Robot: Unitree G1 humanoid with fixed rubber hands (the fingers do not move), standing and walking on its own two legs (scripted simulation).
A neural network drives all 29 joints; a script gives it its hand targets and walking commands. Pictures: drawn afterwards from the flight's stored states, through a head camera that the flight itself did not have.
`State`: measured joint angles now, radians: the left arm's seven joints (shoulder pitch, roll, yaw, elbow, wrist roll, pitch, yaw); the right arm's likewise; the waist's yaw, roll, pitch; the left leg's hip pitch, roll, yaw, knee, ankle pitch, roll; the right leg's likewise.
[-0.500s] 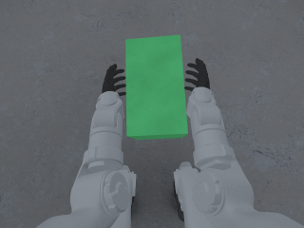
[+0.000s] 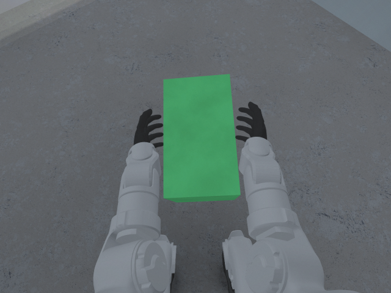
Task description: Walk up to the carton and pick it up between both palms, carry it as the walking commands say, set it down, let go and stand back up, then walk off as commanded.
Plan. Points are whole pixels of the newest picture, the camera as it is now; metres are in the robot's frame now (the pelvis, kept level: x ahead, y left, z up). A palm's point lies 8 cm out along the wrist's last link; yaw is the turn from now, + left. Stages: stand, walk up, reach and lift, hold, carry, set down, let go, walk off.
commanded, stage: reach and lift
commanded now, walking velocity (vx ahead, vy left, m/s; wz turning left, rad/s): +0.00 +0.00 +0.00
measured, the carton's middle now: (201, 143) +0.45 -0.01 -0.11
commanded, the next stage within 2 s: none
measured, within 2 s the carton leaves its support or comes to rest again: neither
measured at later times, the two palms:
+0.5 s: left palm (133, 142) +0.39 +0.12 +0.04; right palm (264, 130) +0.40 -0.11 +0.05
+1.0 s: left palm (121, 128) +0.38 +0.12 +0.12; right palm (282, 120) +0.38 -0.12 +0.12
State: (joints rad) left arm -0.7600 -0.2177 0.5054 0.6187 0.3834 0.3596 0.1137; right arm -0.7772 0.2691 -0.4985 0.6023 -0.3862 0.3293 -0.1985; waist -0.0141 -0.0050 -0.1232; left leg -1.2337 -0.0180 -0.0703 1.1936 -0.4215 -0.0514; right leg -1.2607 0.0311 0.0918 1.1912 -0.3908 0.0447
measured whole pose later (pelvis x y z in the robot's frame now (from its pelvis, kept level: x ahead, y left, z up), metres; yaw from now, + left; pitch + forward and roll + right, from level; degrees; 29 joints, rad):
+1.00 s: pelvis +0.04 +0.01 +0.11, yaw -1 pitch +5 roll +0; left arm -0.51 -0.24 0.37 0.55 0.35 0.45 0.08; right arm -0.52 0.24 -0.37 0.53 -0.39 0.44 -0.08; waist -0.01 0.01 0.01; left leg -0.40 0.00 -0.06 0.52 -0.21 -0.03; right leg -0.42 0.00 0.10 0.52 -0.19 0.04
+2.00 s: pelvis +0.05 +0.01 +0.12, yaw +0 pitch -9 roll +0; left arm -0.47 -0.23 0.30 0.48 0.36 0.73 0.09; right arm -0.48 0.23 -0.29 0.47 -0.38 0.73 -0.08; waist -0.01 0.01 0.04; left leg -0.05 0.00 -0.08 0.41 -0.21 -0.02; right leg -0.06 -0.01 0.08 0.40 -0.19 0.04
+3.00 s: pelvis +0.04 +0.01 +0.12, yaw +1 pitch -10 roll +0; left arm -0.44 -0.21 0.26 0.44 0.34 0.77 0.07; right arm -0.45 0.22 -0.26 0.44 -0.35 0.76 -0.06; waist -0.01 0.01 0.04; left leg -0.07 0.00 -0.09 0.44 -0.21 -0.03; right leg -0.08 -0.01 0.07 0.43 -0.19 0.03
